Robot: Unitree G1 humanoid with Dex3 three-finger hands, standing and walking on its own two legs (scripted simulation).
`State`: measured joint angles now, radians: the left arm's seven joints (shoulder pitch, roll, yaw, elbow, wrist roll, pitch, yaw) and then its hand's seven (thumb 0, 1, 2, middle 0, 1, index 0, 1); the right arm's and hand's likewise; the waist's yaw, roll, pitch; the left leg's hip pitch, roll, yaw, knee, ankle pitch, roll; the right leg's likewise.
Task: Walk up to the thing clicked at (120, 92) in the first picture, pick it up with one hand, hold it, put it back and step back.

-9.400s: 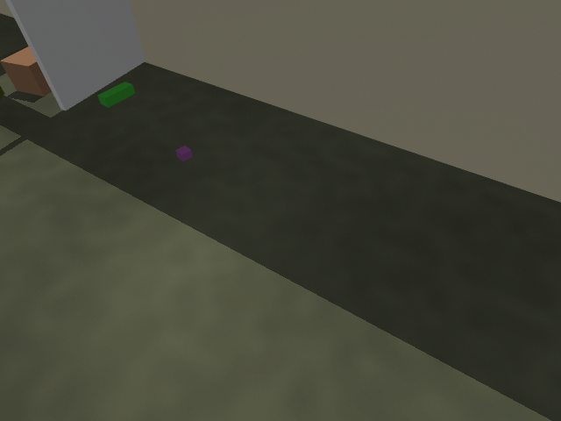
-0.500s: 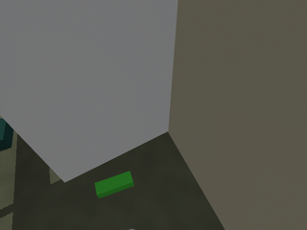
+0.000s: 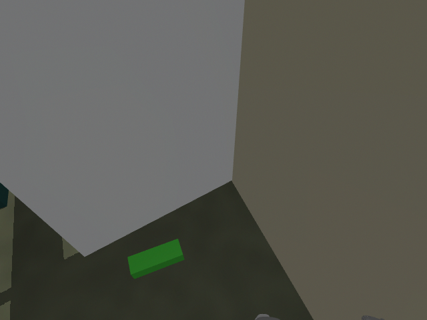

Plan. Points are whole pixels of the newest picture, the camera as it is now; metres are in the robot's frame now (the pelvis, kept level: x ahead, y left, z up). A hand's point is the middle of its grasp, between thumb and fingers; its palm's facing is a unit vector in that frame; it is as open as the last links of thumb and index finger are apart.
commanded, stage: walk up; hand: left
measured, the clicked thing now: (156, 258) +0.49 +0.28 -0.71
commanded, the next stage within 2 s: none
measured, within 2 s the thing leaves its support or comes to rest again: neither
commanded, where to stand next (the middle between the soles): +0.06 +0.01 m, yaw -3 degrees
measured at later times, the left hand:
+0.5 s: hand out of the picture +0.00 +0.29 -0.14, palm faces -0.02 -0.93 -0.38, open 7.4 cm
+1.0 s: hand out of the picture +0.09 +0.27 -0.14, palm faces +0.00 -0.92 -0.39, open 7.4 cm
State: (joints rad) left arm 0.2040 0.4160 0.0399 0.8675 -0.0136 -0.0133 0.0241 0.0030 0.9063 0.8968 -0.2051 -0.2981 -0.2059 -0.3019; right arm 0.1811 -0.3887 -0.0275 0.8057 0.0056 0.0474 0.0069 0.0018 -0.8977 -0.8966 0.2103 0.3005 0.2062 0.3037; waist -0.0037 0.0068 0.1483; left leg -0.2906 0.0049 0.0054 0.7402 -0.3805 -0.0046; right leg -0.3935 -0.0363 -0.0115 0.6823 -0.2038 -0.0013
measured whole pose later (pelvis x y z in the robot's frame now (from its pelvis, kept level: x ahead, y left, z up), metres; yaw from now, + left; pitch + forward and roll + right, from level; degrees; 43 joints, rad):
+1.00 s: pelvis +0.01 +0.00 +0.00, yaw -1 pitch -4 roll +1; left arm 0.19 0.39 0.02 0.86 -0.03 0.03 0.03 0.01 0.90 0.90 -0.21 -0.30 -0.21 -0.30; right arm 0.14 -0.38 -0.03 0.87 -0.01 0.02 0.00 0.00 -0.90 -0.90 0.21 0.30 0.20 0.30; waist 0.02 0.00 0.19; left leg -0.40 -0.02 0.00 0.64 -0.15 0.02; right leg -0.25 -0.02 -0.01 0.78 -0.44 -0.01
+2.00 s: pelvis -0.01 +0.01 +0.00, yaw +0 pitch -4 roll +0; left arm 0.14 0.39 0.04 0.88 -0.01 0.02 0.00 0.00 0.91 0.90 -0.21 -0.30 -0.21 -0.30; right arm 0.19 -0.40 -0.02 0.83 0.02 0.04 -0.01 0.00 -0.90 -0.90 0.21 0.30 0.21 0.30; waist -0.01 0.00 0.17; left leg -0.27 0.04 0.01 0.75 -0.40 -0.01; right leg -0.40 -0.02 -0.02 0.65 -0.17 -0.01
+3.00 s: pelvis -0.05 +0.03 +0.00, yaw -1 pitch -4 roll +0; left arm 0.19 0.42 0.03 0.93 -0.01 0.04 0.01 0.00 0.91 0.90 -0.21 -0.30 -0.21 -0.30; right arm 0.10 -0.34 -0.02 0.91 -0.02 -0.02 0.00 0.00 -0.90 -0.90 0.21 0.30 0.20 0.30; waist 0.04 -0.04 0.15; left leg -0.39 0.03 0.02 0.64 -0.18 0.01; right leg -0.32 0.01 0.07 0.91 -0.53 -0.02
